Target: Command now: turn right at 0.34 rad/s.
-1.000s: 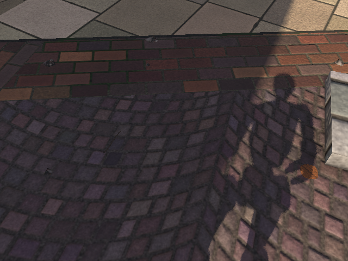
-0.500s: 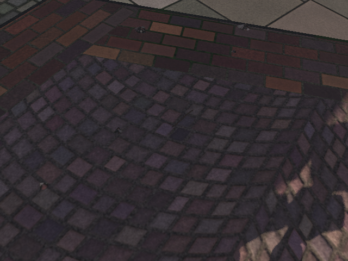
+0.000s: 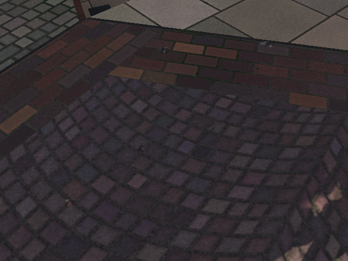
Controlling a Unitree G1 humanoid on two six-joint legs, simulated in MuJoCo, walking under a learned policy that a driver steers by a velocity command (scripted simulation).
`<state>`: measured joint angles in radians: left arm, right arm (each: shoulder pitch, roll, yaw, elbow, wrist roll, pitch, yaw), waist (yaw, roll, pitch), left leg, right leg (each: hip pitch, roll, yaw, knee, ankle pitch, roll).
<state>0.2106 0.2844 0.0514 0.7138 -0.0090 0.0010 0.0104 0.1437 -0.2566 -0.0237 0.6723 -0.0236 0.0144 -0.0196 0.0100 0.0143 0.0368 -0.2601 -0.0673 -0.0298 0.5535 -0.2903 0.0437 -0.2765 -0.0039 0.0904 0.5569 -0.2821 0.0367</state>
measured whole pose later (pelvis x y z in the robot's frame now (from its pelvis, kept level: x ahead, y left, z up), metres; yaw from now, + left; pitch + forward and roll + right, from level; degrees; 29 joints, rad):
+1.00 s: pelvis +0.30 -0.13 -0.01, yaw -12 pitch +1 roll +1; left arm 0.32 0.30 0.02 0.72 -0.01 -0.09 0.00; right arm 0.17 -0.31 -0.06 0.68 0.02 -0.07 0.04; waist 0.01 -0.01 0.06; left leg -0.40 -0.11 0.01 0.51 -0.13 0.09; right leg -0.32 0.01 0.05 1.23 -0.39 -0.01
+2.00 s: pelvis +0.82 -0.15 +0.01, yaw +5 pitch +1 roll +1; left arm 0.32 0.32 0.06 0.81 -0.03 -0.05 0.00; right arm 0.20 -0.26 -0.05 0.71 -0.01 -0.08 0.02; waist 0.01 -0.04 0.04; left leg -0.27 -0.01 0.09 0.44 -0.19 0.04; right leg -0.47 -0.08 0.05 1.15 -0.35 0.00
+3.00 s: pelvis +1.38 -0.22 +0.00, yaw -12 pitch +1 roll +0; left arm 0.30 0.30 0.04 0.75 0.00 -0.08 0.00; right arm 0.20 -0.30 -0.05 0.74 0.02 -0.08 0.04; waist 0.00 -0.01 0.03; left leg -0.36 -0.08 -0.01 0.50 -0.16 0.08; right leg -0.33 0.03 0.05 1.13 -0.41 -0.02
